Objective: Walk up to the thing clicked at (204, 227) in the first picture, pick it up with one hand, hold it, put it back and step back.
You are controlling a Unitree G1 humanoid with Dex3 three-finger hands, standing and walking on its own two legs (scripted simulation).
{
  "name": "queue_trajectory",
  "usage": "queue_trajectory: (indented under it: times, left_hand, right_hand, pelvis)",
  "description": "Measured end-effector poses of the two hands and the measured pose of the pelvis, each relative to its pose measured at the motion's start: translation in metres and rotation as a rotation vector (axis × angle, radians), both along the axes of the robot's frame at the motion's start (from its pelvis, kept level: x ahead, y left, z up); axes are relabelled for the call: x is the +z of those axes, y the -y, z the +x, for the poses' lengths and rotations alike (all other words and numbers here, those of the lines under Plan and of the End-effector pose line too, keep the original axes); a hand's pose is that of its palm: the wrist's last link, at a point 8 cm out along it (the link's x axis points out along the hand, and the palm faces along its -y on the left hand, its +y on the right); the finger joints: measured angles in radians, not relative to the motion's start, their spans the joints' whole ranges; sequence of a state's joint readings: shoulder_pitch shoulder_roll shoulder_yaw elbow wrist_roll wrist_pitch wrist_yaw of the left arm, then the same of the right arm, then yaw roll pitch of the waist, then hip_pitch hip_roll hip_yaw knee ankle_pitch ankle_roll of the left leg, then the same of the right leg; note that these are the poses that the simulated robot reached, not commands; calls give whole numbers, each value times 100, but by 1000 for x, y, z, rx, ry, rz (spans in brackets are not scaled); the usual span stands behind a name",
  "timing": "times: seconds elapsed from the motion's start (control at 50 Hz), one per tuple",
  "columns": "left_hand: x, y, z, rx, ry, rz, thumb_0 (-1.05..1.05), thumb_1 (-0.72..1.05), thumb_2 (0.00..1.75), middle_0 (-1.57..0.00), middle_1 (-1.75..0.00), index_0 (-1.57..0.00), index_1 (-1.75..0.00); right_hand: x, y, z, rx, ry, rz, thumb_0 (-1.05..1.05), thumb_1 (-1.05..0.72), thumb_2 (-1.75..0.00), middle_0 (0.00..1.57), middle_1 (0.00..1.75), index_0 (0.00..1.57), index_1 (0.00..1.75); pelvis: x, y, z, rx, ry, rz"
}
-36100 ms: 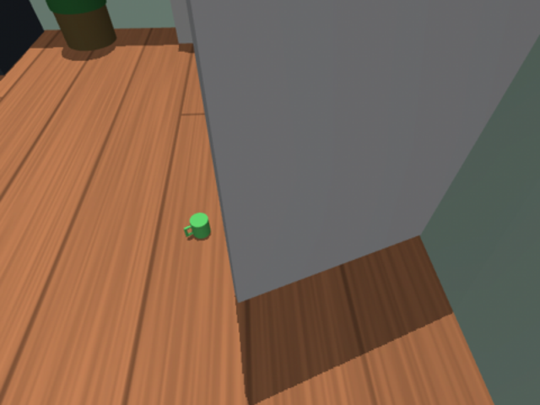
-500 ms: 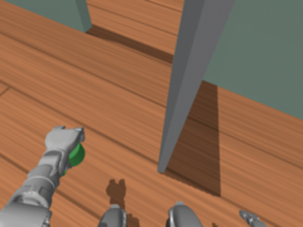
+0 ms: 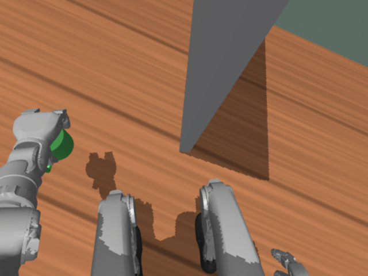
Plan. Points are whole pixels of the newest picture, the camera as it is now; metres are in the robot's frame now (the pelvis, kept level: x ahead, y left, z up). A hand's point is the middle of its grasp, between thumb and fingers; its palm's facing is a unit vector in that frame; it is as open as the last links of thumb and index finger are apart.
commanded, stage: crouch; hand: left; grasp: from above
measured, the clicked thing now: (49, 147) +0.42 +0.28 -0.17
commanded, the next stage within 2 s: lower in 0.88 s
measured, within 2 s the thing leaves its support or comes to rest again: neither
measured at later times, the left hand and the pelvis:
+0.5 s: hand (60, 147) +0.44 +0.29 -0.25, palm faces -0.47 -0.02 -0.88, open 10.4 cm; pelvis -0.01 -0.01 -0.10, yaw -2 degrees
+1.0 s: hand (66, 148) +0.45 +0.29 -0.30, palm faces -0.46 -0.03 -0.88, open 10.4 cm; pelvis -0.01 +0.00 -0.15, yaw -3 degrees
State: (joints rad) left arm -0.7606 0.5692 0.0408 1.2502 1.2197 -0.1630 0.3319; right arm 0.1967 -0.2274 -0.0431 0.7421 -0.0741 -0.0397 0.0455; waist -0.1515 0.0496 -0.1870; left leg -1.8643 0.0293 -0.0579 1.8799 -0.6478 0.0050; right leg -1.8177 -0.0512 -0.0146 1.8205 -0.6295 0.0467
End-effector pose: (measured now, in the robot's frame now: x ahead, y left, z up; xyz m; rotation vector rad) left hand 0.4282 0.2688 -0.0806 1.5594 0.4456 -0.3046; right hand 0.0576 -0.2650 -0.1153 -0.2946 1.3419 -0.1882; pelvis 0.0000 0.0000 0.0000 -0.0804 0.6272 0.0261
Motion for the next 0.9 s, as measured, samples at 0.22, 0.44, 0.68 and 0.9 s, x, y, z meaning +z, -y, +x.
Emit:
queue_trajectory:
  times: [0.22,0.44,0.68,0.9]
  left_hand:
    - [-66,-9,10,29,11,-4,-1,-13,79,-42,-96,-56,-88]
    - [-104,-14,20,38,-1,-10,-1,-13,79,-42,-96,-56,-88]
    - [-137,-17,24,23,-19,-17,-1,-13,78,-42,-96,-56,-88]
    - [-158,-20,29,16,-9,-22,-1,-13,78,-42,-96,-56,-88]
  right_hand:
    - [-47,18,11,82,-10,-20,0,-92,-90,20,30,21,30]
    - [-74,27,-7,80,-59,-34,0,-92,-90,20,30,21,30]
    - [-104,20,-34,66,-132,-4,0,-92,-90,20,30,21,30]
    - [-121,15,-41,77,-154,0,0,-92,-90,20,30,21,30]
  pelvis:
    - [-55,6,-5,-2,-15,-14]
    - [-91,8,-10,-15,-1,-23]
    - [-121,7,-15,-21,16,-31]
    - [-141,5,-15,-28,26,-42]
